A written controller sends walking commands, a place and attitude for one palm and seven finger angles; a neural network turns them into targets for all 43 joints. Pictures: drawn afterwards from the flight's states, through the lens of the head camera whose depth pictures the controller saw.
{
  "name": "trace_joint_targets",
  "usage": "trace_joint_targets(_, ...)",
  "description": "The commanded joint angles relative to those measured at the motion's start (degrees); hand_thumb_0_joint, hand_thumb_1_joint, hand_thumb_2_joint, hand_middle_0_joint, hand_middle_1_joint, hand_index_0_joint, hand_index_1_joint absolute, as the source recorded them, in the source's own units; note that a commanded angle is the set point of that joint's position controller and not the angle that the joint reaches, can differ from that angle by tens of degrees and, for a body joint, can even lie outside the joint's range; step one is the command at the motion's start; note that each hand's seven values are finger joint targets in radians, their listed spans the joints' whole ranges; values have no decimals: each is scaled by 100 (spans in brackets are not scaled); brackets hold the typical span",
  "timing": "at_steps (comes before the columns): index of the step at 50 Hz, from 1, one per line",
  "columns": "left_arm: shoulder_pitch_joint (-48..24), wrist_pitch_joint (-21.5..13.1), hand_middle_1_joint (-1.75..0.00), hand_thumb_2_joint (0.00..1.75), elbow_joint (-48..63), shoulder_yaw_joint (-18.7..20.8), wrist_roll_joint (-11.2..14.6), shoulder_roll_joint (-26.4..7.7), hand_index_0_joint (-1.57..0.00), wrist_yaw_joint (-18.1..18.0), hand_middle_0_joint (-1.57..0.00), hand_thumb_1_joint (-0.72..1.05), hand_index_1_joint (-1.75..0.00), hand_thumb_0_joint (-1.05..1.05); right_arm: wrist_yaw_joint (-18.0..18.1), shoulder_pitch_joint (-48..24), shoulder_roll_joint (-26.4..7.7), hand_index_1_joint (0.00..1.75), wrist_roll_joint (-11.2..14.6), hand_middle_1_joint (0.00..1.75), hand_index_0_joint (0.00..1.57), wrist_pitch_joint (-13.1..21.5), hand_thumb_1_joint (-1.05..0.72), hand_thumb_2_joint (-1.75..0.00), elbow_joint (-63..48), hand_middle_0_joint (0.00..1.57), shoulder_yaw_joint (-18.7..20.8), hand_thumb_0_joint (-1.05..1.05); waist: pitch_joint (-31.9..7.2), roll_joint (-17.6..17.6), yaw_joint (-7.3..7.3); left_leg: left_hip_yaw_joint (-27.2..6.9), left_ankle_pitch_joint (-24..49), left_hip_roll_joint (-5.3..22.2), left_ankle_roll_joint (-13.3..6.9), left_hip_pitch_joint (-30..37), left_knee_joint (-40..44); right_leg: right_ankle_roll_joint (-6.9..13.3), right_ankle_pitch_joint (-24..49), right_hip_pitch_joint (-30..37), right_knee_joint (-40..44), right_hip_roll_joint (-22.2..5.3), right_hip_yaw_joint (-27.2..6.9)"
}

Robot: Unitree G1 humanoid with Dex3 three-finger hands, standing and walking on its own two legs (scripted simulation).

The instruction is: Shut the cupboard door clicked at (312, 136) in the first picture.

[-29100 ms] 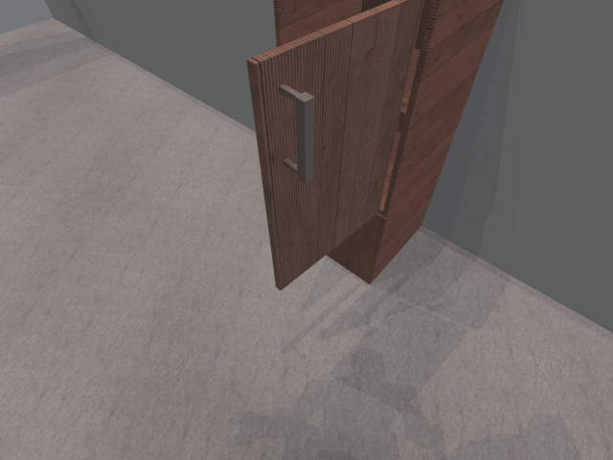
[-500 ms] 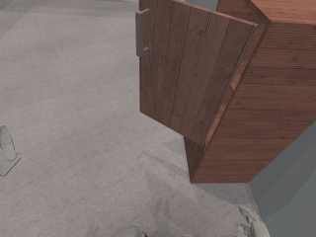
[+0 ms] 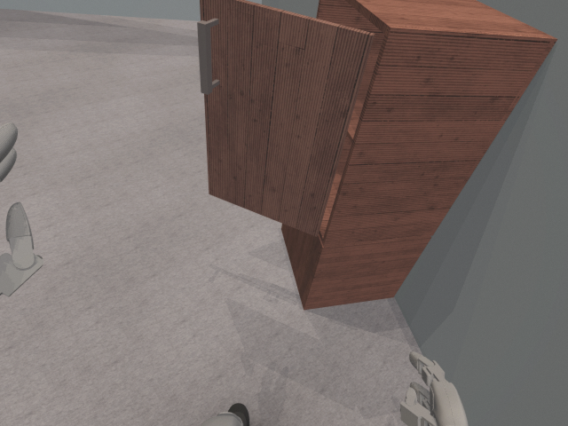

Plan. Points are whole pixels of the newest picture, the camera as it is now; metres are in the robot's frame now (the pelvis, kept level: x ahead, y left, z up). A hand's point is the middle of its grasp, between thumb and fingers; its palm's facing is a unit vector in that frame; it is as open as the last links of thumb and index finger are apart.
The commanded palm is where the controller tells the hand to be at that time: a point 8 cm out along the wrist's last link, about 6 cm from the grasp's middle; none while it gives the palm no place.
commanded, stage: stop stepping back and stand still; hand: left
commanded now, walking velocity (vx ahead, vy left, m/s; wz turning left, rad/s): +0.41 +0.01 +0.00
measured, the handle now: (210, 57) +0.84 +0.23 +0.15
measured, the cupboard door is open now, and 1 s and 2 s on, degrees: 54 54 54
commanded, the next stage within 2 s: let the arm hang, fingers relaxed in 1.50 s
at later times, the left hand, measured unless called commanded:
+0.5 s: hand out of the picture +0.08 +0.28 +0.23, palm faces +0.22 -0.84 -0.50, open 7.4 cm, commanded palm +0.04 +0.35 +0.21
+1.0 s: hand out of the picture +0.07 +0.35 +0.22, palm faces +0.47 -0.76 -0.44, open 7.4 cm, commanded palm +0.00 +0.39 +0.21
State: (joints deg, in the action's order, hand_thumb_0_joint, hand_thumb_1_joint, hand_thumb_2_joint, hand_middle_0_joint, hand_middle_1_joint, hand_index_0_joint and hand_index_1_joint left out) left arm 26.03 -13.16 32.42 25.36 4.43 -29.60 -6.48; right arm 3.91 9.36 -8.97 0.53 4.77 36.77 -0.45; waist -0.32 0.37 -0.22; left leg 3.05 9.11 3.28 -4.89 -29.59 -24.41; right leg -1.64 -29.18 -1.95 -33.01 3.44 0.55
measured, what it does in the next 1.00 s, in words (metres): walks backwards: left foot, then right foot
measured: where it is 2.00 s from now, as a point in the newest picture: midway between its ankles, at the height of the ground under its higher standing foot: outside the picture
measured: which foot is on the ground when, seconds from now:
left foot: down 0.00-0.06, up 0.08-0.22, down 0.24-0.58, up 0.60-0.90, down 0.92-1.00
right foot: down 0.00-0.26, up 0.28-0.58, down 0.60-1.00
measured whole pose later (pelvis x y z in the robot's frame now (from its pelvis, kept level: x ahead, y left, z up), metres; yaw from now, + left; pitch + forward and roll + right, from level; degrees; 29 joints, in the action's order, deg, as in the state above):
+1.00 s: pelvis -0.14 +0.09 +0.02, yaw +0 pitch -2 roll +1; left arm 27.8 -12.2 32.1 26.8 2.7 -27.7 -10.9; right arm 5.3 11.0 -10.9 -0.3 5.2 34.8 1.4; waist 2.0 4.5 -0.3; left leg 5.5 -15.1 4.6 2.4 -15.4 -32.6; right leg 0.7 -25.9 -13.5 -39.7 -1.0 4.1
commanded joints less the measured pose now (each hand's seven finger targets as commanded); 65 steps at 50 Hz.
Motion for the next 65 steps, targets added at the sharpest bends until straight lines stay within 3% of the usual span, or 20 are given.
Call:
trace_joint_targets(1, 307, -3, -30, 90, 286, 1009, 71, -821, -20, -145, -20, 90, -30, 0, 96, -501, -973, 30, -10, 30, 20, 97, -90, -90, -1069, 20, 245, 0, 14, -1470, 17, -593, -4981, 13, 1215, 591, 911, 664, -1414, -1212, 1112, 163, 643)
trace_joint_targets(3, 243, -21, -30, 90, 677, 870, 62, -1004, -20, -174, -20, 90, -30, 0, 134, -368, -818, 30, 79, 30, 20, -26, -90, -90, -946, 20, 393, 0, 451, 1375, 14, -491, -3420, -702, 1082, 1685, -4279, 1501, -3249, -4585, 2888, -2065, -2162)
trace_joint_targets(4, 45, -36, -30, 90, 1008, 879, 20, -1044, -20, -226, -20, 90, -30, 0, 143, -460, -896, 30, 9, 30, 20, -45, -90, -90, -755, 20, 435, 0, 1185, 1662, -68, -921, -3064, -491, 856, 694, -5622, 1846, -2946, -5061, 3092, -2685, -2465)
trace_joint_targets(7, -440, -182, -30, 90, 978, 768, -138, -854, -20, -247, -20, 90, -30, 0, 51, -276, -766, 30, -69, 30, 20, 58, -90, -90, -839, 20, 157, 0, 814, 325, -186, -660, -2973, 346, 571, -319, -3665, 1202, -202, -2625, 1849, -1937, -401)
trace_joint_targets(11, -2386, -79, -30, 90, 468, -180, -264, -359, -20, -435, -20, 90, -30, 0, 176, 159, -1197, 30, -28, 30, 20, 405, -90, -90, -468, 20, 375, 0, 264, -784, -315, -200, -2507, -16, 604, 1459, -576, 537, -142, -2136, -572, -1111, 809)
trace_joint_targets(13, -2383, -159, -30, 90, 1144, -142, -235, -365, -20, -499, -20, 90, -30, 0, 193, 84, -1404, 30, -2, 30, 20, 585, -90, -90, -807, 20, 431, 0, -28, -3105, -167, -3469, -3932, 1278, 302, 1722, 1304, 211, -950, -2965, -2565, -105, 318)
trace_joint_targets(15, -1471, -290, -30, 90, 1644, 708, -172, -1082, -20, -399, -20, 90, -30, 0, 54, -9, -1108, 30, -106, 30, 20, 699, -90, -90, -686, 20, 396, 0, -600, -2726, -56, -4067, -5069, 1325, 832, 1829, 1820, 261, -230, -3139, -3382, -142, -364)
trace_joint_targets(17, -271, -252, -30, 90, 2407, 763, -129, -941, -20, -290, -20, 90, -30, 0, -144, -212, -972, 30, -116, 30, 20, 608, -90, -90, -902, 20, 405, 0, -750, -1798, 41, -3123, -5412, 1071, 1362, 1351, 1962, 278, 487, -2517, -3367, -25, -254)
trace_joint_targets(20, 1494, -191, -30, 90, 2270, 1102, -34, -1043, -20, -237, -20, 90, -30, 0, -241, -241, -851, 30, -92, 30, 20, 401, -90, -90, -870, 20, 378, 0, -939, -1705, 128, -1609, -4962, 679, 1068, 900, 1909, 286, 1070, -1693, -2544, 274, 424)
trace_joint_targets(26, 1240, 283, -30, 90, 724, 959, 27, -834, -20, -355, -20, 90, -30, 0, 79, -154, -710, 30, -225, 30, 20, -43, -90, -90, -738, 20, 227, 0, -714, -1521, 4, -743, -4157, 625, 935, 256, 1433, 588, -382, 255, 357, 473, 1011)
trace_joint_targets(27, 1043, 396, -30, 90, 450, 991, 20, -908, -20, -346, -20, 90, -30, 0, 111, -163, -700, 30, -198, 30, 20, -81, -90, -90, -675, 20, 248, 0, -747, -869, 73, -303, -4051, 300, 1084, -162, 444, 771, -357, 738, 1058, 190, 712)
trace_joint_targets(29, 426, 493, -30, 90, 186, 786, -46, -785, -20, -319, -20, 90, -30, 0, 87, -19, -795, 30, 11, 30, 20, -160, -90, -90, -656, 20, 347, 0, -141, 1736, -42, -290, -3674, -381, 630, -1101, -3842, 1668, -424, -688, 2389, -2238, -2280)
trace_joint_targets(32, -740, 202, -30, 90, 48, 984, -43, -1151, -20, -390, -20, 90, -30, 0, -14, -323, -822, 30, -101, 30, 20, 26, -90, -90, -812, 20, 187, 0, 180, 1543, -267, -907, -3202, 393, 684, -1071, -4829, 1433, -1288, -1940, 2542, -2663, -2463)
trace_joint_targets(37, -1685, 103, -30, 90, 256, -485, -331, -61, -20, -368, -20, 90, -30, 0, 227, -572, -905, 30, -97, 30, 20, 147, -90, -90, -634, 20, 211, 0, 928, -141, -32, 140, -2707, 91, 479, -232, -2875, 1263, -281, -1991, 2305, -1833, -1102)
trace_joint_targets(43, -984, -145, -30, 90, 1488, 539, -284, -821, -20, -620, -20, 90, -30, 0, 280, -240, -846, 30, -131, 30, 20, 426, -90, -90, -778, 20, 264, 0, 138, 106, 107, 616, -2320, -223, 411, 1621, -549, 989, 1056, -1366, 1298, -1464, -430)
trace_joint_targets(46, -28, -232, -30, 90, 1453, 883, -122, -733, -20, -624, -20, 90, -30, 0, 231, -51, -1068, 30, -25, 30, 20, 303, -90, -90, -1014, 20, 380, 0, -778, -1779, 51, -1106, 60, 973, -56, 3188, -37, 254, 1703, -1921, -918, -462, 369)
trace_joint_targets(48, 94, -231, -30, 90, 927, 1001, -112, -762, -20, -532, -20, 90, -30, 0, 114, -27, -905, 30, -79, 30, 20, 290, -90, -90, -913, 20, 345, 0, -669, -1876, -31, -1481, 1286, 1406, -285, 3190, 158, 169, 17, -2290, -857, -280, 313)
trace_joint_targets(52, 615, -42, -30, 90, 385, 800, -142, -441, -20, -402, -20, 90, -30, 0, -37, 72, -1018, 30, 45, 30, 20, 292, -90, -90, -931, 20, 357, 0, -480, -1174, -23, -262, -337, 912, 161, 1696, -249, 94, 1832, -676, 826, -292, 410)
trace_joint_targets(57, 1079, 75, -30, 90, 320, 616, -78, -437, -20, -385, -20, 90, -30, 0, -113, -29, -865, 30, 108, 30, 20, 145, -90, -90, -986, 20, 316, 0, -549, 1142, -36, 15, -3016, -107, 559, 476, -1673, 810, 4118, -193, 1243, -1721, -1385)
trace_joint_targets(65, 69, -160, -30, 90, 1016, 737, -213, -760, -20, -493, -20, 90, -30, 0, 137, -167, -946, 30, 23, 30, 20, 244, -90, -90, -886, 20, 277, 0, -822, -956, 44, -723, 256, 650, 200, 2291, -49, 101, 2719, -915, 267, -584, -28)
